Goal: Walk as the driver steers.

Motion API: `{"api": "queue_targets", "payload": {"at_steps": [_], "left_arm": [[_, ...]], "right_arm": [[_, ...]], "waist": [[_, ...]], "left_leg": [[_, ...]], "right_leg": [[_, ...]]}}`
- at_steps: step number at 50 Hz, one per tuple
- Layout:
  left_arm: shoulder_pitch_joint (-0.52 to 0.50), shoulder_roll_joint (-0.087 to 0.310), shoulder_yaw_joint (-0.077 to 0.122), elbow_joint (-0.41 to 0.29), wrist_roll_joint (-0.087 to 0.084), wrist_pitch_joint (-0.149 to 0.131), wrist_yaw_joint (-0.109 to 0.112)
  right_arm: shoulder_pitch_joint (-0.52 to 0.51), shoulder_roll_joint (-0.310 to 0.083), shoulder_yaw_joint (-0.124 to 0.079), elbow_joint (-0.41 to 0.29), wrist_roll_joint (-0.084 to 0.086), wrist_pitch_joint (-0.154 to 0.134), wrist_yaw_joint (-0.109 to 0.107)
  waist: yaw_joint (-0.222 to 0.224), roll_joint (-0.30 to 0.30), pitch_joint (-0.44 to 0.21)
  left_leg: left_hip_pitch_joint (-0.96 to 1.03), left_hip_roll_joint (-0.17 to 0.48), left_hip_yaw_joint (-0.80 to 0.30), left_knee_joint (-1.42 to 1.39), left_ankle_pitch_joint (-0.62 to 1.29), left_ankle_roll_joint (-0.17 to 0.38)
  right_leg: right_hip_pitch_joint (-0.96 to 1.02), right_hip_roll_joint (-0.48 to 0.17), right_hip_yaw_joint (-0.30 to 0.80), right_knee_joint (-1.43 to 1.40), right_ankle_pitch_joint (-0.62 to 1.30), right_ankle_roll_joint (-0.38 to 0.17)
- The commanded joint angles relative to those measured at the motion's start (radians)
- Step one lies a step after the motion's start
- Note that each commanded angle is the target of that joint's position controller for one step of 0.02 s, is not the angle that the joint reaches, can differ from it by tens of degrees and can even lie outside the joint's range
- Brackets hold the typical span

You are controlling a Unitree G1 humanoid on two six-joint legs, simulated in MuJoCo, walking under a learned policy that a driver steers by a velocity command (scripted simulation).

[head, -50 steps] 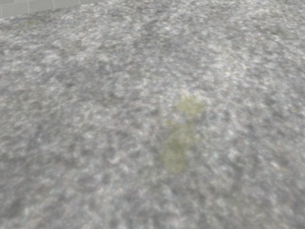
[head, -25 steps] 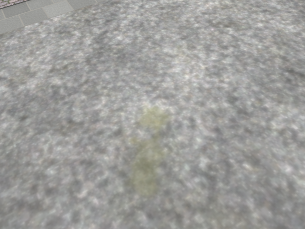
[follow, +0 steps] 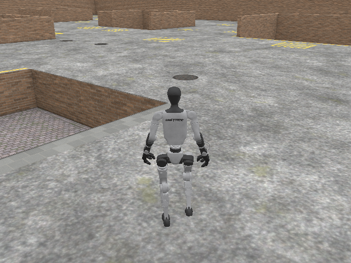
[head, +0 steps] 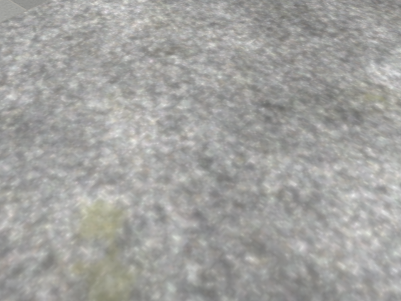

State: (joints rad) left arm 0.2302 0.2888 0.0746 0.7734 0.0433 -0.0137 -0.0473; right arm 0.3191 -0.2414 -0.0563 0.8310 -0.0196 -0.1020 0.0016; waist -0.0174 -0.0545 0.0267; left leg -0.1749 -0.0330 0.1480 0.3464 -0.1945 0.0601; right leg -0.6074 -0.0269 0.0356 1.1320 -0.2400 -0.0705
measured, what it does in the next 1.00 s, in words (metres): walks ahead: right foot, then left foot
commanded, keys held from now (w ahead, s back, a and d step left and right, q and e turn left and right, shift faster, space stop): w+e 0.20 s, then w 0.80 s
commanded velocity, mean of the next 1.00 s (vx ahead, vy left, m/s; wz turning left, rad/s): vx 0.50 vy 0.00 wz -0.26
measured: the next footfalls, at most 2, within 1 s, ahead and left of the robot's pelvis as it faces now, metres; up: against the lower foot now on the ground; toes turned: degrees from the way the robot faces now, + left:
right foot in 0.30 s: +0.30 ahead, -0.13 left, +0.00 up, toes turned -13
left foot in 0.84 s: +0.66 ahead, -0.03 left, +0.00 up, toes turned -9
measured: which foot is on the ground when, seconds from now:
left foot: down 0.00-0.32, up 0.34-0.82, down 0.84-1.00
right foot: up 0.00-0.28, down 0.30-0.84, up 0.86-1.00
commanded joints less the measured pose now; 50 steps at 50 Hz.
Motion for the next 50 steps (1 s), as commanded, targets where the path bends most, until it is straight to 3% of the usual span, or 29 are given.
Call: {"api": "queue_targets", "payload": {"at_steps": [1,6,10,12,13,14,15,16,17,18,19,20,21,23,26,32,37,40,41,42,43,44,45,46,47,49,50], "left_arm": [[-0.019,0.000,-0.009,-0.072,0.000,0.002,-0.016],[-0.205,-0.025,-0.031,-0.131,-0.008,-0.009,-0.035],[-0.295,-0.017,-0.034,-0.168,-0.002,-0.009,-0.039],[-0.268,-0.011,-0.030,-0.162,0.007,-0.010,-0.028],[-0.200,0.001,-0.023,-0.141,0.009,-0.015,-0.022],[-0.062,0.021,-0.011,-0.095,0.014,-0.024,-0.013],[0.111,0.066,0.010,-0.035,0.027,-0.033,0.003],[0.191,0.172,0.033,-0.026,0.033,-0.037,0.021],[0.244,0.204,0.043,-0.029,-0.006,-0.026,0.033],[0.194,0.176,0.038,-0.008,-0.017,-0.020,0.043],[0.132,0.127,0.025,0.000,-0.025,-0.028,0.046],[0.083,0.085,0.013,0.005,-0.025,-0.037,0.044],[0.052,0.057,0.002,0.011,-0.031,-0.044,0.043],[0.054,0.035,-0.008,0.024,-0.033,-0.063,0.038],[0.100,0.060,-0.002,0.061,-0.040,-0.076,0.035],[0.202,0.057,-0.010,0.117,-0.037,-0.081,0.037],[0.264,0.078,-0.012,0.167,-0.024,-0.079,0.053],[0.226,0.104,-0.009,0.180,-0.017,-0.078,0.063],[0.211,0.115,-0.007,0.185,-0.015,-0.075,0.063],[0.205,0.109,-0.010,0.186,-0.016,-0.073,0.061],[0.245,0.053,-0.028,0.157,-0.037,-0.076,0.057],[0.346,-0.008,-0.034,0.164,-0.054,-0.076,0.049],[0.257,0.066,-0.017,0.161,-0.029,-0.073,0.053],[0.186,0.069,-0.015,0.142,-0.029,-0.077,0.046],[0.145,0.048,-0.019,0.136,-0.028,-0.078,0.042],[0.159,0.017,-0.025,0.145,-0.007,-0.054,0.031],[0.162,0.004,-0.027,0.149,-0.005,-0.044,0.026]], "right_arm": [[0.019,-0.076,-0.011,-0.035,0.002,-0.024,0.004],[0.074,-0.099,-0.011,-0.005,0.002,-0.016,0.000],[0.143,-0.133,-0.017,0.032,0.000,0.006,-0.016],[0.171,-0.151,-0.017,0.057,-0.001,0.021,-0.022],[0.178,-0.167,-0.018,0.066,-0.002,0.030,-0.024],[0.174,-0.174,-0.016,0.069,0.002,0.038,-0.024],[0.164,-0.159,-0.008,0.054,0.004,0.039,-0.023],[0.195,-0.042,0.022,-0.012,0.022,0.032,-0.004],[0.156,-0.115,0.000,-0.032,0.023,0.031,0.000],[0.033,-0.136,-0.009,-0.055,0.021,0.029,0.000],[0.005,-0.108,0.004,-0.060,0.026,0.017,0.003],[0.019,-0.097,0.004,-0.041,0.017,0.020,0.005],[0.052,-0.088,0.005,-0.025,-0.004,0.037,0.009],[0.094,-0.069,0.005,0.000,-0.019,0.066,0.021],[0.009,-0.057,0.003,-0.021,-0.021,0.077,0.032],[-0.220,-0.049,0.011,-0.084,-0.010,0.070,0.034],[-0.335,-0.064,0.013,-0.127,-0.008,0.062,0.035],[-0.244,-0.080,0.003,-0.104,-0.007,0.050,0.025],[-0.131,-0.096,-0.007,-0.067,-0.008,0.044,0.016],[0.047,-0.123,-0.022,-0.007,-0.017,0.033,0.004],[0.200,-0.216,-0.045,0.018,-0.043,0.026,-0.009],[0.217,-0.280,-0.061,0.030,-0.035,0.030,0.002],[0.117,-0.213,-0.048,0.024,-0.001,0.037,0.009],[0.013,-0.149,-0.032,0.006,0.007,0.036,0.012],[-0.033,-0.104,-0.019,0.004,0.003,0.030,0.016],[-0.036,-0.057,-0.002,0.033,0.006,0.019,0.013],[-0.010,-0.056,-0.001,0.048,0.007,0.010,0.013]], "waist": [[0.023,0.116,0.014],[-0.017,0.123,0.046],[-0.044,0.124,0.069],[-0.025,0.142,0.041],[0.007,0.154,-0.001],[0.068,0.140,-0.077],[0.141,0.100,-0.180],[0.128,-0.113,-0.325],[0.148,-0.109,-0.405],[0.136,-0.005,-0.257],[0.099,0.008,-0.142],[0.049,0.052,-0.085],[0.008,0.043,-0.054],[-0.019,0.023,-0.057],[-0.014,0.009,-0.003],[0.047,-0.002,0.056],[0.070,-0.003,0.093],[0.014,-0.010,0.053],[-0.037,-0.005,-0.010],[-0.110,0.029,-0.111],[-0.138,0.152,-0.248],[-0.083,0.350,-0.335],[-0.055,0.187,-0.215],[-0.023,0.116,-0.087],[-0.004,0.077,-0.039],[0.039,0.119,-0.011],[0.043,0.124,-0.014]], "left_leg": [[0.043,0.293,-0.174,-0.209,0.203,0.116],[0.066,0.260,-0.018,-0.193,0.307,0.079],[0.200,0.296,0.027,-0.141,0.422,0.068],[0.245,0.308,0.054,-0.027,0.714,0.062],[0.257,0.311,0.066,0.085,0.853,0.060],[0.217,0.301,0.090,0.258,0.870,0.050],[0.050,0.278,0.099,0.484,0.675,0.031],[-0.337,0.176,0.101,0.838,-0.013,-0.018],[-0.496,0.040,-0.046,1.052,-0.355,-0.038],[-0.585,0.105,-0.134,1.051,-0.231,-0.028],[-0.555,0.132,-0.138,0.976,-0.159,-0.023],[-0.490,0.160,-0.146,0.885,-0.129,-0.023],[-0.422,0.170,-0.149,0.832,-0.121,-0.032],[-0.353,0.160,-0.137,0.794,-0.102,-0.042],[-0.424,0.167,-0.123,0.711,-0.002,-0.057],[-0.503,0.150,-0.106,0.436,0.193,-0.058],[-0.486,0.109,-0.091,0.285,0.168,-0.008],[-0.315,0.046,-0.064,0.218,0.053,0.041],[-0.175,0.007,-0.047,0.187,0.030,0.061],[0.054,0.013,-0.061,0.146,0.055,0.089],[0.339,0.256,-0.354,0.122,-0.067,0.154],[0.499,0.461,-0.821,-0.026,-0.084,0.268],[0.391,0.405,-0.794,-0.075,-0.163,0.231],[0.237,0.380,-0.630,-0.093,-0.140,0.206],[0.141,0.335,-0.529,-0.127,-0.052,0.180],[0.033,0.267,-0.388,-0.163,0.091,0.141],[0.019,0.256,-0.358,-0.173,0.156,0.143]], "right_leg": [[-0.121,-0.049,0.028,-0.037,0.104,0.012],[-0.056,-0.037,-0.074,-0.328,0.262,0.004],[-0.025,-0.011,-0.141,-0.470,0.150,-0.032],[0.077,0.050,-0.171,-0.520,0.037,-0.068],[0.168,0.089,-0.177,-0.543,-0.006,-0.090],[0.343,0.126,-0.174,-0.611,0.013,-0.116],[0.613,0.071,-0.079,-0.637,0.019,-0.152],[0.966,-0.263,0.379,-0.659,-0.062,-0.250],[1.006,-0.397,0.723,-0.807,0.076,-0.330],[0.924,-0.331,0.504,-0.801,0.200,-0.285],[0.764,-0.287,0.369,-0.818,0.322,-0.251],[0.648,-0.230,0.276,-0.845,0.375,-0.199],[0.559,-0.187,0.209,-0.872,0.407,-0.172],[0.493,-0.153,0.153,-0.915,0.435,-0.165],[0.469,-0.133,0.110,-0.979,0.395,-0.167],[0.556,-0.127,0.067,-1.004,0.405,-0.145],[0.681,-0.176,0.064,-0.975,0.474,-0.135],[0.712,-0.183,0.036,-0.845,0.761,-0.105],[0.704,-0.163,0.017,-0.703,0.876,-0.090],[0.620,-0.115,-0.020,-0.486,0.818,-0.071],[0.370,-0.037,-0.068,-0.156,0.467,-0.044],[0.084,0.152,-0.041,0.138,-0.285,-0.016],[0.000,0.082,0.069,0.197,-0.228,-0.037],[-0.008,0.031,0.050,0.161,-0.123,-0.039],[0.022,-0.007,0.035,0.104,-0.063,-0.038],[0.101,-0.043,0.017,0.033,-0.028,-0.016],[0.117,-0.043,0.004,0.025,-0.019,-0.007]]}}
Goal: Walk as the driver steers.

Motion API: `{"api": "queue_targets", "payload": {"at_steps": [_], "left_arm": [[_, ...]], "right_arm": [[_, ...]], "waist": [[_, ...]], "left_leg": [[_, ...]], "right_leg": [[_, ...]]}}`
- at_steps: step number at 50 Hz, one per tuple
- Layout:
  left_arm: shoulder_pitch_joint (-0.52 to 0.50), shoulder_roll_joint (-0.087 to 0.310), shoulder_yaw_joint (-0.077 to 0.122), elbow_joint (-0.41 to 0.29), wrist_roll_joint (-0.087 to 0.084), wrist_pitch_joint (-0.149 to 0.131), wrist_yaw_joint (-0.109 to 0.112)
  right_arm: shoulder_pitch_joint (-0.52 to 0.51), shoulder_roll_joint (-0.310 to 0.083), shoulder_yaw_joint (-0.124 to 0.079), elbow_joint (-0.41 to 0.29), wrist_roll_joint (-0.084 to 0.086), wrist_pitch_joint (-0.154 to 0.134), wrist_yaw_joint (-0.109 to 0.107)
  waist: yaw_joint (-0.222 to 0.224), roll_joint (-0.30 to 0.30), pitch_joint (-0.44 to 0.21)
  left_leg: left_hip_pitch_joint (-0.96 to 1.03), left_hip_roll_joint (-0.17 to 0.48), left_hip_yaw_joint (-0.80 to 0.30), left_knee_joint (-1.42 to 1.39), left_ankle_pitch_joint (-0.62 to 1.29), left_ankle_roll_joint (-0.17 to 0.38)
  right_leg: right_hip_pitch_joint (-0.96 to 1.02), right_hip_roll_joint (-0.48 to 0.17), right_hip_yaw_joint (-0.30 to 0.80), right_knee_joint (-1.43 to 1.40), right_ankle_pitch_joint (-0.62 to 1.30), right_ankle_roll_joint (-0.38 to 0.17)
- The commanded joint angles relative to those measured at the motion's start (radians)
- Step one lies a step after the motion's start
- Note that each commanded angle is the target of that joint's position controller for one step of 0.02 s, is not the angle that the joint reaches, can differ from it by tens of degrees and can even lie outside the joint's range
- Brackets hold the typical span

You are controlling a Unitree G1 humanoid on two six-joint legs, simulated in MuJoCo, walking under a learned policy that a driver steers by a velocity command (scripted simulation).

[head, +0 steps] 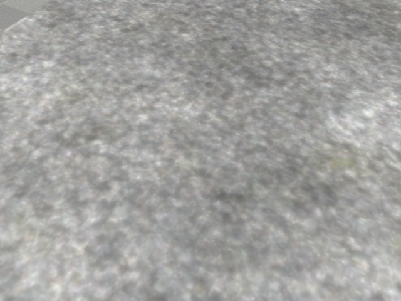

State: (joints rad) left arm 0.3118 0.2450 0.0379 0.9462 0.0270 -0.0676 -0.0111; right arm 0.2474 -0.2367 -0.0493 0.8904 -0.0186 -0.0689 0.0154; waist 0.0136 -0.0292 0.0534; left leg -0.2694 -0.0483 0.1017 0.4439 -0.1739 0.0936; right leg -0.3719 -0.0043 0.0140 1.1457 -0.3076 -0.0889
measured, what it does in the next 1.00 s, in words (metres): walks ahead, turning left: right foot, then left foot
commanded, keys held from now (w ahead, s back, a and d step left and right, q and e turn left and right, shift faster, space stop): w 0.08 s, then w+q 0.82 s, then e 0.10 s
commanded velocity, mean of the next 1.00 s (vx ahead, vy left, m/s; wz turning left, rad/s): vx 0.49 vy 0.00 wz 0.38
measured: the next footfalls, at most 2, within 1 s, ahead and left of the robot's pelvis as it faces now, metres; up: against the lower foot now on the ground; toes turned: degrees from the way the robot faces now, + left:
right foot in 0.40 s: +0.39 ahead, -0.10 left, +0.00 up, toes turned +6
left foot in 0.94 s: +0.57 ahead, +0.19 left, +0.00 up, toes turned +32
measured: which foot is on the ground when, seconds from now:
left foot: down 0.00-0.40, up 0.42-0.92, down 0.94-1.00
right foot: up 0.00-0.38, down 0.40-0.94, up 0.96-1.00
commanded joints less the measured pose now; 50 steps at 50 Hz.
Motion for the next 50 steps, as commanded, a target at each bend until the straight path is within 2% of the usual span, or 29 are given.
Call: {"api": "queue_targets", "payload": {"at_steps": [1,3,6,10,14,16,17,18,19,20,21,22,23,24,26,29,31,34,37,41,42,44,45,46,47,48,49,50], "left_arm": [[0.071,0.039,0.008,-0.026,0.012,0.016,-0.014],[0.004,0.035,0.006,-0.045,0.013,0.025,-0.019],[-0.142,0.038,0.003,-0.092,0.012,0.027,-0.020],[-0.285,0.018,-0.010,-0.136,0.002,0.020,-0.020],[-0.381,0.031,-0.012,-0.175,-0.005,0.011,-0.014],[-0.377,0.052,-0.007,-0.188,-0.010,0.000,-0.011],[-0.334,0.064,-0.002,-0.181,-0.012,-0.007,-0.008],[-0.251,0.081,0.007,-0.158,-0.011,-0.015,-0.002],[-0.102,0.109,0.021,-0.113,-0.003,-0.028,0.009],[0.066,0.181,0.042,-0.092,0.024,-0.040,0.025],[0.102,0.274,0.065,-0.105,0.043,-0.031,0.028],[0.045,0.210,0.057,-0.114,0.017,-0.013,0.024],[-0.036,0.123,0.036,-0.129,0.008,-0.011,0.021],[-0.080,0.078,0.026,-0.129,0.004,-0.017,0.018],[-0.084,0.049,0.018,-0.109,0.000,-0.030,0.025],[-0.036,0.057,0.022,-0.081,-0.014,-0.056,0.023],[-0.013,0.068,0.026,-0.070,-0.013,-0.061,0.022],[0.021,0.069,0.027,-0.052,-0.007,-0.058,0.020],[0.042,0.088,0.031,-0.043,-0.006,-0.056,0.020],[0.105,0.119,0.040,-0.019,-0.005,-0.041,0.029],[0.115,0.125,0.043,-0.014,-0.004,-0.033,0.032],[0.117,0.152,0.049,-0.008,-0.001,-0.018,0.037],[0.116,0.169,0.054,-0.006,-0.001,-0.007,0.037],[0.121,0.166,0.051,-0.002,-0.006,0.003,0.037],[0.123,0.139,0.039,-0.014,-0.010,0.005,0.034],[0.182,-0.006,0.003,-0.078,-0.036,0.001,0.015],[0.131,0.098,0.029,-0.067,-0.033,0.003,0.024],[0.060,0.078,0.026,-0.074,-0.049,0.003,0.028]], "right_arm": [[0.086,-0.069,-0.010,0.004,0.009,-0.030,-0.001],[0.122,-0.092,-0.015,0.027,0.013,-0.036,-0.003],[0.186,-0.081,-0.009,0.057,0.018,-0.033,-0.004],[0.245,-0.091,-0.008,0.079,0.015,-0.028,-0.011],[0.283,-0.103,-0.011,0.091,0.005,-0.019,-0.020],[0.263,-0.120,-0.019,0.085,-0.001,-0.014,-0.026],[0.239,-0.129,-0.023,0.078,-0.003,-0.012,-0.028],[0.213,-0.139,-0.027,0.071,-0.002,-0.012,-0.027],[0.195,-0.134,-0.027,0.066,0.004,-0.013,-0.022],[0.184,-0.095,-0.018,0.034,0.016,-0.017,-0.017],[0.283,0.017,0.002,-0.001,0.051,-0.012,-0.020],[0.280,-0.089,-0.021,0.015,0.026,0.001,-0.027],[0.218,-0.105,-0.030,0.014,0.015,0.007,-0.023],[0.168,-0.080,-0.027,0.006,0.011,0.008,-0.014],[0.146,-0.061,-0.030,-0.002,-0.011,0.030,0.003],[0.103,-0.037,-0.028,-0.027,-0.014,0.059,0.020],[0.034,-0.037,-0.027,-0.055,-0.017,0.067,0.029],[-0.075,-0.037,-0.020,-0.099,-0.014,0.068,0.040],[-0.179,-0.025,-0.007,-0.136,-0.013,0.063,0.052],[-0.278,-0.040,-0.004,-0.181,-0.020,0.062,0.060],[-0.287,-0.045,-0.005,-0.188,-0.022,0.062,0.060],[-0.253,-0.058,-0.013,-0.184,-0.027,0.062,0.053],[-0.185,-0.071,-0.021,-0.168,-0.027,0.059,0.048],[-0.052,-0.081,-0.032,-0.123,-0.037,0.046,0.039],[0.118,-0.128,-0.052,-0.068,-0.054,0.032,0.022],[0.127,-0.245,-0.073,-0.075,-0.052,0.023,0.006],[0.201,-0.246,-0.073,-0.075,-0.009,0.033,-0.009],[0.128,-0.216,-0.063,-0.061,0.000,0.029,-0.020]], "waist": [[0.017,0.092,-0.036],[0.014,0.085,-0.007],[-0.016,0.079,0.034],[-0.054,0.087,0.040],[-0.081,0.103,0.034],[-0.063,0.111,0.028],[-0.037,0.115,0.016],[0.000,0.114,-0.018],[0.064,0.069,-0.097],[0.122,-0.020,-0.234],[0.074,-0.229,-0.355],[0.055,-0.158,-0.331],[0.027,-0.058,-0.184],[0.016,-0.018,-0.101],[-0.020,-0.062,-0.048],[-0.038,-0.053,-0.044],[-0.035,-0.043,-0.026],[-0.021,-0.039,0.007],[0.000,-0.042,0.025],[0.029,-0.043,0.048],[0.030,-0.045,0.049],[0.007,-0.065,0.016],[-0.023,-0.072,-0.027],[-0.077,-0.048,-0.094],[-0.147,0.018,-0.198],[-0.092,0.284,-0.320],[-0.134,0.129,-0.406],[-0.104,0.083,-0.288]], "left_leg": [[0.109,0.264,-0.284,-0.281,0.180,0.113],[0.115,0.253,-0.240,-0.313,0.196,0.117],[0.147,0.225,-0.217,-0.332,0.247,0.115],[0.186,0.203,-0.212,-0.299,0.329,0.106],[0.273,0.224,-0.258,-0.225,0.413,0.116],[0.298,0.243,-0.291,-0.178,0.457,0.109],[0.289,0.244,-0.298,-0.141,0.491,0.096],[0.268,0.231,-0.296,-0.063,0.561,0.080],[0.216,0.179,-0.259,0.110,0.564,0.059],[0.058,0.116,-0.214,0.374,0.341,0.039],[-0.276,-0.040,-0.108,0.683,-0.289,0.001],[-0.363,0.003,-0.158,0.801,-0.347,0.015],[-0.382,0.056,-0.174,0.812,-0.254,0.018],[-0.361,0.089,-0.171,0.776,-0.184,0.010],[-0.310,0.126,-0.161,0.724,-0.138,-0.011],[-0.331,0.137,-0.144,0.711,-0.081,-0.030],[-0.393,0.150,-0.137,0.682,-0.015,-0.040],[-0.439,0.153,-0.116,0.553,0.087,-0.053],[-0.386,0.142,-0.067,0.375,0.174,-0.045],[-0.355,0.121,-0.001,0.243,0.102,-0.005],[-0.344,0.108,0.013,0.221,0.059,0.010],[-0.256,0.050,0.052,0.189,-0.048,0.047],[-0.175,0.010,0.065,0.171,-0.095,0.070],[-0.007,-0.031,0.054,0.093,-0.063,0.095],[0.263,0.040,-0.067,0.032,0.006,0.133],[0.614,0.416,-0.556,0.015,0.277,0.267],[0.584,0.493,-0.688,-0.059,0.599,0.302],[0.488,0.453,-0.460,-0.043,0.812,0.274]], "right_leg": [[-0.130,-0.071,0.016,-0.006,0.059,0.020],[-0.198,-0.090,-0.005,-0.058,0.114,0.039],[-0.291,-0.107,-0.035,-0.194,0.217,0.070],[-0.263,-0.070,-0.058,-0.421,0.307,0.097],[-0.242,-0.040,-0.052,-0.526,0.290,0.094],[-0.194,-0.030,-0.035,-0.569,0.229,0.076],[-0.123,-0.018,-0.032,-0.602,0.190,0.064],[-0.002,0.007,-0.040,-0.640,0.156,0.048],[0.198,0.010,-0.038,-0.704,0.181,0.022],[0.448,-0.175,0.145,-0.726,0.065,-0.027],[0.697,-0.447,0.554,-0.801,-0.024,-0.123],[0.620,-0.446,0.669,-0.865,-0.107,-0.149],[0.488,-0.401,0.512,-0.881,-0.118,-0.124],[0.371,-0.351,0.374,-0.916,-0.025,-0.103],[0.258,-0.282,0.200,-0.957,0.125,-0.059],[0.243,-0.273,0.081,-0.988,0.269,-0.064],[0.255,-0.270,0.017,-1.008,0.292,-0.068],[0.269,-0.251,-0.073,-1.019,0.331,-0.066],[0.280,-0.244,-0.152,-1.012,0.373,-0.054],[0.387,-0.279,-0.207,-0.973,0.449,-0.042],[0.420,-0.286,-0.222,-0.944,0.508,-0.037],[0.465,-0.288,-0.261,-0.816,0.797,-0.024],[0.477,-0.287,-0.275,-0.693,0.928,-0.020],[0.424,-0.271,-0.288,-0.496,0.947,-0.009],[0.243,-0.241,-0.291,-0.237,0.710,0.025],[-0.195,-0.075,-0.286,0.141,-0.207,0.090],[-0.220,-0.014,-0.084,0.263,-0.261,0.095],[-0.238,-0.056,-0.017,0.254,-0.167,0.085]]}}
Over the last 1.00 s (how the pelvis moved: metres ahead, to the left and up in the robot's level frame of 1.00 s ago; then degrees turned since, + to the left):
0.56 -0.07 -0.01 -13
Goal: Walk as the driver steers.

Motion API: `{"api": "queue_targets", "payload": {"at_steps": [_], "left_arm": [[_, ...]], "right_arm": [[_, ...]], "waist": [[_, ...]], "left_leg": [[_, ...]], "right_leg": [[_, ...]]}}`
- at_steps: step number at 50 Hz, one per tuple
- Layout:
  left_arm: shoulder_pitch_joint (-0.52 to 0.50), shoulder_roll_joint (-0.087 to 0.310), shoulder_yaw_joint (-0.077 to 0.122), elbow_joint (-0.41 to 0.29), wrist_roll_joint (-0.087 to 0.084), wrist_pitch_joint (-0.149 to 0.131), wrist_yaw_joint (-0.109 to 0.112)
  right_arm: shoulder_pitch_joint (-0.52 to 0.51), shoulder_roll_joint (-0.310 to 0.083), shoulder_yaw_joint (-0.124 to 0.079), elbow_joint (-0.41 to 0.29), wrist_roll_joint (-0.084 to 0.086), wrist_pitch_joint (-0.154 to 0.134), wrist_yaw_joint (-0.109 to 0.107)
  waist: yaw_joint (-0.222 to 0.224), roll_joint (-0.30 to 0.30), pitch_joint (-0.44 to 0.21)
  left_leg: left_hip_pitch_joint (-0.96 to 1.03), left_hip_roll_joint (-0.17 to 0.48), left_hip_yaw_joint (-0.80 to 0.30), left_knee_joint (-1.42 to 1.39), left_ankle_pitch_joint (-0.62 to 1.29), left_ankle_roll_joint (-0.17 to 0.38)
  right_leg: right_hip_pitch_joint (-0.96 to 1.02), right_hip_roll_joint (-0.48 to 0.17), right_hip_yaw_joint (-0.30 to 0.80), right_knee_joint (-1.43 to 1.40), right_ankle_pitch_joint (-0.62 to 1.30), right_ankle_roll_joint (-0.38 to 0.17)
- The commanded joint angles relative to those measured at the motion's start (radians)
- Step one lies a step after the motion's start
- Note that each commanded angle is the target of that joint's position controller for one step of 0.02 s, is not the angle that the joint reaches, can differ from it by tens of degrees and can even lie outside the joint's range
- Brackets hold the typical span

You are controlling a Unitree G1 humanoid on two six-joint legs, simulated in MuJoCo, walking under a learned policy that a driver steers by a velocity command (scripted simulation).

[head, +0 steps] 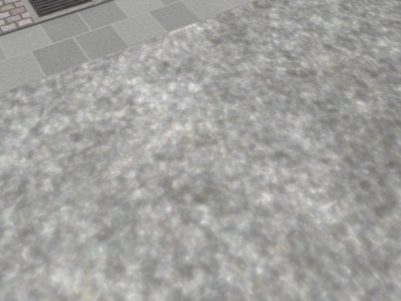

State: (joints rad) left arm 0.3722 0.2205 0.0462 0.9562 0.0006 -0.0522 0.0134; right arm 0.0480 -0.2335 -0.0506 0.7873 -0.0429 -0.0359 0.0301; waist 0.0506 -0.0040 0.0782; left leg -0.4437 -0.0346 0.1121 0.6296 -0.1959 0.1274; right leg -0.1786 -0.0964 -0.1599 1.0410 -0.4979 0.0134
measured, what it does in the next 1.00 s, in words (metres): walks ahead, turning right: right foot, then left foot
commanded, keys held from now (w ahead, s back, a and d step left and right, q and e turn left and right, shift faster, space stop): e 1.00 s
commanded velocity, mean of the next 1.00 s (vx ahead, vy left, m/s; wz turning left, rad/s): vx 0.08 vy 0.00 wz -0.41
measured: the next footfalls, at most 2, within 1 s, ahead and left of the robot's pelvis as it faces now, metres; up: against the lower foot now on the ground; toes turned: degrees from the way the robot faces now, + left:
right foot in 0.48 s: +0.16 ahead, -0.11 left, +0.00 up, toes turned -17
left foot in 0.96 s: +0.21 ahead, +0.08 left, +0.00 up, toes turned -33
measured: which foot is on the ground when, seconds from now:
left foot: down 0.00-0.50, up 0.52-0.94, down 0.96-1.00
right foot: up 0.00-0.46, down 0.48-0.96, up 0.98-1.00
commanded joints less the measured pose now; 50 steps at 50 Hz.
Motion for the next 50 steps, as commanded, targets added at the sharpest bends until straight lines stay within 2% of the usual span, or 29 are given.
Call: {"api": "queue_targets", "payload": {"at_steps": [1,2,3,4,7,9,11,14,20,22,23,24,25,26,27,28,29,30,31,33,35,38,41,44,46,47,48,49,50], "left_arm": [[-0.012,0.073,0.006,-0.074,-0.022,-0.017,0.004],[-0.008,0.075,0.010,-0.053,-0.007,-0.008,0.004],[0.036,0.078,0.013,-0.034,0.014,0.011,0.002],[0.067,0.071,0.017,-0.015,0.022,0.029,-0.001],[0.078,0.046,0.022,-0.005,0.021,0.054,-0.009],[0.030,0.047,0.025,-0.022,0.024,0.061,-0.012],[-0.036,0.042,0.023,-0.049,0.028,0.066,-0.017],[-0.112,0.029,0.014,-0.087,0.031,0.072,-0.022],[-0.155,0.045,0.019,-0.138,0.032,0.082,-0.027],[-0.148,0.042,0.022,-0.153,0.027,0.077,-0.027],[-0.121,0.041,0.023,-0.154,0.026,0.067,-0.025],[-0.066,0.086,0.036,-0.146,0.029,0.053,-0.017],[-0.022,0.240,0.076,-0.155,0.032,0.046,-0.004],[0.055,0.252,0.087,-0.133,0.002,0.058,-0.004],[0.030,0.241,0.084,-0.134,-0.004,0.066,-0.002],[-0.050,0.198,0.072,-0.148,0.002,0.076,0.003],[-0.127,0.166,0.060,-0.165,0.003,0.086,0.010],[-0.178,0.142,0.053,-0.180,-0.001,0.089,0.013],[-0.192,0.138,0.050,-0.191,0.005,0.088,0.009],[-0.163,0.164,0.057,-0.187,0.007,0.076,-0.001],[-0.139,0.188,0.065,-0.183,0.010,0.072,-0.005],[-0.127,0.200,0.070,-0.190,0.016,0.080,-0.007],[-0.139,0.212,0.076,-0.201,0.022,0.086,-0.014],[-0.165,0.218,0.079,-0.212,0.024,0.091,-0.022],[-0.203,0.215,0.080,-0.219,0.018,0.097,-0.025],[-0.227,0.208,0.078,-0.225,0.007,0.100,-0.023],[-0.217,0.163,0.065,-0.237,-0.002,0.098,-0.019],[-0.191,0.097,0.051,-0.260,-0.015,0.091,-0.015],[-0.187,0.184,0.070,-0.242,0.031,0.091,-0.010]], "right_arm": [[0.268,-0.149,-0.041,0.045,0.028,-0.013,-0.036],[0.215,-0.101,-0.026,0.047,0.029,-0.019,-0.038],[0.169,-0.067,-0.012,0.047,0.034,-0.023,-0.042],[0.161,-0.055,-0.003,0.050,0.031,-0.029,-0.043],[0.168,-0.094,-0.007,0.064,0.029,-0.046,-0.046],[0.169,-0.091,-0.003,0.065,0.031,-0.043,-0.054],[0.177,-0.083,0.001,0.072,0.033,-0.034,-0.064],[0.219,-0.095,-0.003,0.089,0.032,-0.019,-0.075],[0.246,-0.134,-0.025,0.098,0.020,0.019,-0.077],[0.248,-0.146,-0.033,0.097,0.020,0.030,-0.078],[0.245,-0.155,-0.037,0.098,0.020,0.035,-0.079],[0.261,-0.153,-0.040,0.095,0.019,0.037,-0.077],[0.252,-0.099,-0.027,0.033,0.033,0.036,-0.068],[0.157,-0.091,-0.022,0.000,0.024,0.056,-0.071],[0.157,-0.088,-0.020,0.001,0.023,0.067,-0.068],[0.148,-0.080,-0.019,0.007,0.031,0.065,-0.065],[0.142,-0.089,-0.024,0.008,0.033,0.059,-0.067],[0.153,-0.108,-0.029,0.007,0.018,0.059,-0.067],[0.178,-0.105,-0.030,0.018,0.007,0.064,-0.065],[0.197,-0.089,-0.027,0.015,0.015,0.073,-0.060],[0.173,-0.081,-0.023,-0.001,0.023,0.078,-0.063],[0.130,-0.089,-0.022,-0.027,0.025,0.081,-0.067],[0.112,-0.092,-0.018,-0.047,0.030,0.073,-0.068],[0.141,-0.098,-0.016,-0.057,0.039,0.060,-0.073],[0.205,-0.094,-0.014,-0.050,0.045,0.048,-0.077],[0.257,-0.094,-0.014,-0.039,0.042,0.041,-0.082],[0.273,-0.162,-0.028,-0.041,0.027,0.034,-0.091],[0.216,-0.274,-0.050,-0.074,0.016,0.037,-0.092],[0.173,-0.260,-0.049,-0.085,0.005,0.042,-0.083]], "waist": [[-0.111,0.039,-0.208],[-0.076,0.021,-0.144],[-0.036,0.042,-0.121],[-0.020,0.047,-0.122],[0.007,0.058,-0.127],[0.001,0.081,-0.111],[-0.014,0.104,-0.092],[-0.045,0.107,-0.086],[-0.068,0.104,-0.069],[-0.064,0.094,-0.072],[-0.039,0.065,-0.087],[-0.009,-0.029,-0.134],[-0.010,-0.262,-0.184],[0.049,-0.231,-0.244],[0.022,-0.113,-0.197],[-0.008,-0.065,-0.117],[-0.041,-0.052,-0.061],[-0.062,-0.075,-0.057],[-0.068,-0.080,-0.086],[-0.065,-0.063,-0.131],[-0.050,-0.077,-0.133],[-0.025,-0.115,-0.125],[-0.016,-0.122,-0.124],[-0.024,-0.133,-0.137],[-0.059,-0.132,-0.140],[-0.093,-0.117,-0.136],[-0.086,0.000,-0.124],[-0.054,0.245,-0.109],[-0.051,0.198,-0.081]], "left_leg": [[0.526,0.395,-0.350,-0.251,0.860,0.191],[0.431,0.346,-0.271,-0.286,0.798,0.130],[0.347,0.316,-0.209,-0.321,0.769,0.097],[0.299,0.303,-0.166,-0.336,0.794,0.074],[0.282,0.285,-0.074,-0.351,0.862,0.061],[0.296,0.271,-0.025,-0.352,0.816,0.051],[0.308,0.260,0.013,-0.350,0.742,0.045],[0.342,0.281,0.036,-0.328,0.695,0.062],[0.386,0.357,0.014,-0.227,0.599,0.085],[0.385,0.369,0.010,-0.156,0.565,0.064],[0.360,0.354,0.034,-0.080,0.542,0.027],[0.296,0.297,0.077,0.084,0.455,-0.035],[0.035,0.124,0.142,0.375,0.029,-0.118],[-0.082,0.001,-0.013,0.548,-0.498,-0.144],[-0.112,0.042,-0.096,0.616,-0.459,-0.153],[-0.132,0.059,-0.115,0.601,-0.371,-0.156],[-0.131,0.076,-0.126,0.532,-0.289,-0.159],[-0.113,0.079,-0.127,0.487,-0.235,-0.163],[-0.090,0.060,-0.115,0.489,-0.209,-0.168],[-0.071,0.051,-0.122,0.440,-0.202,-0.178],[-0.075,0.048,-0.130,0.367,-0.208,-0.185],[-0.068,0.043,-0.144,0.278,-0.209,-0.184],[-0.017,0.025,-0.149,0.194,-0.214,-0.173],[0.069,-0.001,-0.148,0.091,-0.231,-0.151],[0.182,-0.022,-0.142,-0.071,-0.184,-0.128],[0.281,-0.019,-0.139,-0.232,-0.101,-0.116],[0.356,0.122,-0.274,-0.382,-0.153,-0.085],[0.396,0.392,-0.576,-0.477,-0.182,0.010],[0.248,0.455,-0.586,-0.449,-0.051,0.097]], "right_leg": [[-0.410,0.022,0.177,0.275,0.063,-0.026],[-0.369,0.005,0.194,0.197,0.087,-0.032],[-0.304,0.006,0.194,0.149,0.106,-0.030],[-0.244,0.021,0.194,0.122,0.131,-0.030],[-0.235,0.056,0.174,0.075,0.208,-0.027],[-0.280,0.054,0.157,0.018,0.266,-0.026],[-0.303,0.044,0.140,-0.081,0.314,-0.023],[-0.293,0.046,0.107,-0.204,0.329,-0.029],[-0.264,0.064,0.069,-0.316,0.153,-0.075],[-0.222,0.076,0.061,-0.392,0.124,-0.096],[-0.149,0.083,0.066,-0.490,0.205,-0.110],[-0.026,0.053,0.153,-0.599,0.398,-0.142],[0.148,-0.206,0.521,-0.628,0.884,-0.281],[0.165,-0.308,0.658,-0.679,1.051,-0.419],[0.126,-0.277,0.574,-0.690,0.937,-0.420],[0.051,-0.215,0.505,-0.715,0.778,-0.377],[-0.008,-0.147,0.447,-0.733,0.674,-0.316],[-0.025,-0.099,0.410,-0.735,0.653,-0.281],[-0.022,-0.075,0.390,-0.725,0.690,-0.273],[0.003,-0.066,0.394,-0.716,0.706,-0.269],[0.013,-0.064,0.427,-0.725,0.616,-0.268],[0.000,-0.064,0.492,-0.745,0.438,-0.270],[-0.028,-0.060,0.543,-0.741,0.381,-0.266],[-0.046,-0.057,0.600,-0.717,0.441,-0.246],[-0.083,-0.032,0.624,-0.689,0.460,-0.206],[-0.137,0.005,0.613,-0.661,0.399,-0.159],[-0.232,0.082,0.546,-0.560,0.237,-0.093],[-0.409,0.267,0.314,-0.339,0.015,-0.039],[-0.386,0.222,0.262,-0.124,-0.068,-0.027]]}}
Over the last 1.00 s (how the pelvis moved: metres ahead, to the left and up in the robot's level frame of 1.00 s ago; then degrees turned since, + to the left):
0.49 0.08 -0.02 27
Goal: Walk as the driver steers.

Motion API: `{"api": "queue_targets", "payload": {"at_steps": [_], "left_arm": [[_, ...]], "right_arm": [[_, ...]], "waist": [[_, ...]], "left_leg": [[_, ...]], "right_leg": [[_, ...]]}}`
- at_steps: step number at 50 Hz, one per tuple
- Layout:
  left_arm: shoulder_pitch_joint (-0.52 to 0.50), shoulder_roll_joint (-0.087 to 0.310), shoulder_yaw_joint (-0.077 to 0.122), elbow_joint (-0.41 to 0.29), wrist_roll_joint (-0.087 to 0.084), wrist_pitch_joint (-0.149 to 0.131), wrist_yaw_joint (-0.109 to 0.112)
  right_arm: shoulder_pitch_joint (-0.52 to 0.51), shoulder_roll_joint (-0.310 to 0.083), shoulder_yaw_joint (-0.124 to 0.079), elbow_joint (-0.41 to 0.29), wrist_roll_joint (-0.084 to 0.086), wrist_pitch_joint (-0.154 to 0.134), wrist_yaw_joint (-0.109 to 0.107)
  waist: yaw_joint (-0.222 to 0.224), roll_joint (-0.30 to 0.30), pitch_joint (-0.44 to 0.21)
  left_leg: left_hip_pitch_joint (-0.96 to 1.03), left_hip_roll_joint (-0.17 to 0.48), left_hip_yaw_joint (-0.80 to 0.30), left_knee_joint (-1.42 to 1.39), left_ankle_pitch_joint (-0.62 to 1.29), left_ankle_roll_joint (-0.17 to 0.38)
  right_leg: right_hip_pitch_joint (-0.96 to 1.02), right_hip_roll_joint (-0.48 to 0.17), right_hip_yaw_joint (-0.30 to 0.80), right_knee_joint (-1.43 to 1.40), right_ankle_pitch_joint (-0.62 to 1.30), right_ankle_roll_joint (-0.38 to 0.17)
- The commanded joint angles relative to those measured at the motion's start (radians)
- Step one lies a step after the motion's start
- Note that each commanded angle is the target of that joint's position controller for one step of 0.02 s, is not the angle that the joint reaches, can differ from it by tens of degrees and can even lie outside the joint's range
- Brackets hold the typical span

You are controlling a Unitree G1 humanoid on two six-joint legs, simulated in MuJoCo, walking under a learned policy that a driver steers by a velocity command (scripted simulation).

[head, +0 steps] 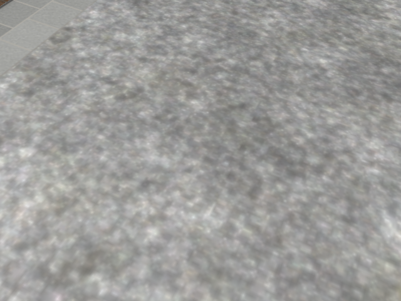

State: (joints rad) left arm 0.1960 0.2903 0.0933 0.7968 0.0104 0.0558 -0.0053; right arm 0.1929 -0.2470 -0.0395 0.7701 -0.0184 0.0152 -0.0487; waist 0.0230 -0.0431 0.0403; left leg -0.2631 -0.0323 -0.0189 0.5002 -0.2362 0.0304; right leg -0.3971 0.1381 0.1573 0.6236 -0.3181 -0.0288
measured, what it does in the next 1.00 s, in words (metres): walks ahead, turning right: right foot, then left foot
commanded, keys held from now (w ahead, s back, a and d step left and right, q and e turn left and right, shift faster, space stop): e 0.08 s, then w+e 0.70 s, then w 0.22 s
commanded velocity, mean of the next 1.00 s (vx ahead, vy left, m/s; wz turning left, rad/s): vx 0.34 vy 0.00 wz -0.55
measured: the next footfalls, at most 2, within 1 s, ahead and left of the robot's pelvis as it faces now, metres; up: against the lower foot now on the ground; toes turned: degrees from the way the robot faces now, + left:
right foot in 0.46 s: +0.08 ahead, -0.15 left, +0.00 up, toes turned -20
left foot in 0.96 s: +0.48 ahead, -0.17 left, +0.00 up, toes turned -32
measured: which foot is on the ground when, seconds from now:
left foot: down 0.00-0.48, up 0.50-0.94, down 0.96-1.00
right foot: up 0.00-0.44, down 0.46-0.96, up 0.98-1.00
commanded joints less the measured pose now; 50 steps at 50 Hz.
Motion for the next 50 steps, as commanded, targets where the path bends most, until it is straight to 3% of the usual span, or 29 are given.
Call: {"api": "queue_targets", "payload": {"at_steps": [1,2,3,4,5,7,9,17,20,22,23,24,25,26,28,30,31,33,37,42,44,45,46,47,48,49,50], "left_arm": [[0.004,0.134,0.034,-0.068,0.023,-0.015,0.003],[0.034,0.126,0.035,-0.047,0.022,-0.008,-0.005],[0.060,0.122,0.036,-0.035,0.020,0.000,-0.016],[0.075,0.116,0.034,-0.028,0.018,0.006,-0.026],[0.064,0.113,0.029,-0.031,0.016,0.008,-0.034],[-0.015,0.108,0.021,-0.061,0.019,0.010,-0.051],[-0.078,0.103,0.016,-0.085,0.024,0.011,-0.064],[-0.177,0.060,-0.014,-0.138,0.020,-0.016,-0.091],[-0.171,0.064,-0.019,-0.148,0.020,-0.030,-0.091],[-0.059,0.062,-0.020,-0.118,0.031,-0.043,-0.081],[0.065,0.092,-0.006,-0.070,0.038,-0.052,-0.069],[0.234,0.174,0.022,-0.025,0.044,-0.064,-0.050],[0.267,0.297,0.039,-0.055,0.016,-0.073,-0.037],[0.232,0.254,0.028,-0.053,0.004,-0.070,-0.028],[0.138,0.166,-0.001,-0.062,0.002,-0.073,-0.018],[0.082,0.140,-0.012,-0.079,-0.002,-0.091,-0.009],[0.093,0.139,-0.014,-0.073,-0.008,-0.101,-0.010],[0.135,0.147,-0.010,-0.051,-0.015,-0.113,-0.010],[0.227,0.144,-0.008,-0.013,-0.010,-0.115,-0.002],[0.287,0.146,-0.011,0.026,-0.006,-0.122,0.015],[0.258,0.154,-0.013,0.034,-0.004,-0.127,0.020],[0.241,0.167,-0.012,0.037,-0.001,-0.130,0.022],[0.234,0.181,-0.009,0.043,0.008,-0.130,0.021],[0.222,0.183,-0.009,0.048,0.009,-0.130,0.017],[0.247,0.114,-0.027,0.030,0.010,-0.134,0.011],[0.401,0.017,-0.042,0.026,-0.026,-0.131,0.005],[0.341,0.106,-0.034,0.042,0.014,-0.130,0.010]], "right_arm": [[-0.014,-0.172,-0.038,-0.086,-0.016,-0.011,0.000],[-0.067,-0.131,-0.027,-0.094,-0.009,-0.012,0.003],[-0.097,-0.121,-0.023,-0.107,-0.007,-0.013,0.003],[-0.092,-0.120,-0.022,-0.114,-0.006,-0.014,0.000],[-0.044,-0.124,-0.025,-0.106,-0.010,-0.015,0.003],[0.043,-0.142,-0.034,-0.085,-0.009,-0.018,0.008],[0.103,-0.167,-0.046,-0.063,-0.007,-0.026,0.010],[0.139,-0.200,-0.069,-0.020,-0.018,-0.067,0.038],[0.133,-0.220,-0.077,-0.010,-0.015,-0.064,0.047],[0.098,-0.226,-0.077,-0.010,0.001,-0.055,0.050],[0.095,-0.204,-0.068,-0.011,0.002,-0.053,0.052],[0.086,-0.139,-0.045,-0.034,-0.010,-0.050,0.057],[-0.006,-0.079,-0.028,-0.125,-0.027,-0.053,0.068],[-0.030,-0.156,-0.043,-0.121,-0.043,-0.053,0.073],[0.016,-0.169,-0.045,-0.084,-0.013,-0.073,0.092],[0.068,-0.168,-0.043,-0.048,-0.036,-0.062,0.093],[0.076,-0.162,-0.042,-0.046,-0.039,-0.052,0.094],[0.040,-0.144,-0.037,-0.061,-0.035,-0.039,0.092],[-0.135,-0.116,-0.020,-0.122,-0.028,-0.036,0.091],[-0.265,-0.097,0.000,-0.171,-0.014,-0.053,0.099],[-0.211,-0.111,-0.003,-0.156,-0.013,-0.059,0.092],[-0.140,-0.131,-0.012,-0.132,-0.012,-0.062,0.083],[-0.021,-0.157,-0.025,-0.093,-0.008,-0.065,0.069],[0.131,-0.175,-0.034,-0.051,-0.008,-0.073,0.054],[0.278,-0.241,-0.049,-0.033,-0.029,-0.080,0.035],[0.286,-0.338,-0.072,-0.021,-0.046,-0.079,0.039],[0.214,-0.254,-0.060,-0.022,-0.007,-0.071,0.053]], "waist": [[0.007,0.166,-0.029],[0.037,0.134,-0.009],[0.050,0.160,-0.018],[0.039,0.192,-0.028],[0.012,0.190,-0.050],[-0.047,0.200,-0.040],[-0.084,0.194,-0.016],[-0.100,0.189,0.025],[-0.082,0.191,0.027],[-0.011,0.155,0.006],[0.041,0.081,-0.053],[0.114,-0.144,-0.144],[0.117,-0.324,-0.112],[0.109,-0.138,-0.037],[0.019,-0.042,0.043],[-0.025,-0.045,0.011],[-0.034,-0.040,-0.011],[-0.034,-0.021,-0.016],[0.015,-0.023,0.036],[0.052,-0.038,0.045],[0.015,-0.038,0.036],[-0.017,-0.044,0.004],[-0.065,-0.042,-0.060],[-0.143,-0.016,-0.135],[-0.183,0.077,-0.256],[-0.090,0.348,-0.356],[-0.080,0.207,-0.271]], "left_leg": [[0.017,0.401,-0.375,-0.295,0.079,0.200],[0.000,0.329,-0.258,-0.273,0.133,0.170],[0.035,0.273,-0.174,-0.256,0.168,0.141],[0.075,0.250,-0.121,-0.236,0.251,0.139],[0.128,0.243,-0.101,-0.244,0.172,0.138],[0.225,0.266,-0.130,-0.293,-0.067,0.145],[0.292,0.299,-0.154,-0.329,-0.175,0.151],[0.220,0.342,-0.018,-0.354,-0.209,0.138],[0.151,0.348,0.035,-0.318,-0.163,0.127],[0.057,0.333,0.112,-0.192,-0.070,0.102],[-0.033,0.289,0.183,-0.012,0.021,0.075],[-0.188,0.199,0.280,0.355,-0.044,0.027],[-0.553,0.036,0.184,0.600,-0.383,-0.017],[-0.631,0.083,0.029,0.678,-0.320,-0.009],[-0.540,0.145,0.009,0.603,-0.109,-0.010],[-0.445,0.149,0.022,0.560,-0.026,-0.040],[-0.424,0.136,0.031,0.566,-0.008,-0.054],[-0.435,0.124,0.039,0.543,0.021,-0.073],[-0.501,0.103,0.051,0.384,0.110,-0.088],[-0.392,0.062,0.060,0.141,0.225,-0.041],[-0.248,0.040,0.061,0.072,0.212,0.002],[-0.142,0.010,0.070,0.062,0.165,0.022],[-0.015,-0.024,0.080,0.057,0.104,0.043],[0.170,-0.004,0.071,-0.003,0.128,0.066],[0.391,0.195,-0.140,-0.014,-0.060,0.105],[0.588,0.467,-0.680,-0.143,-0.116,0.255],[0.474,0.429,-0.791,-0.237,-0.225,0.253]], "right_leg": [[-0.121,-0.037,-0.032,0.399,-0.203,0.014],[-0.109,-0.047,-0.042,0.471,-0.140,0.020],[-0.122,-0.051,-0.058,0.520,-0.090,0.031],[-0.145,-0.053,-0.076,0.551,-0.078,0.047],[-0.168,-0.067,-0.092,0.540,-0.056,0.058],[-0.244,-0.092,-0.108,0.476,-0.037,0.072],[-0.287,-0.110,-0.108,0.403,-0.033,0.081],[-0.134,-0.162,-0.201,0.114,-0.051,0.020],[-0.008,-0.147,-0.249,0.012,-0.068,-0.026],[0.177,-0.110,-0.282,-0.110,0.002,-0.054],[0.359,-0.074,-0.271,-0.152,-0.010,-0.073],[0.543,-0.236,-0.002,-0.290,-0.226,-0.118],[0.627,-0.483,0.557,-0.470,-0.465,-0.224],[0.573,-0.497,0.535,-0.469,-0.374,-0.268],[0.443,-0.383,0.286,-0.433,-0.022,-0.222],[0.401,-0.298,0.166,-0.432,0.246,-0.196],[0.394,-0.285,0.141,-0.423,0.364,-0.202],[0.382,-0.270,0.116,-0.415,0.467,-0.211],[0.381,-0.255,0.131,-0.422,0.497,-0.213],[0.419,-0.277,0.144,-0.402,0.622,-0.184],[0.411,-0.290,0.133,-0.382,0.718,-0.150],[0.418,-0.284,0.120,-0.319,0.867,-0.130],[0.433,-0.267,0.103,-0.182,1.012,-0.115],[0.382,-0.227,0.065,0.019,0.979,-0.099],[0.233,-0.168,0.028,0.307,0.676,-0.088],[-0.078,0.031,-0.045,0.650,-0.153,-0.040],[-0.170,-0.020,0.006,0.716,-0.147,-0.061]]}}
Over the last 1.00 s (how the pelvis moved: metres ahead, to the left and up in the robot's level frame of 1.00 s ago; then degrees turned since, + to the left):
0.12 0.01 0.02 -31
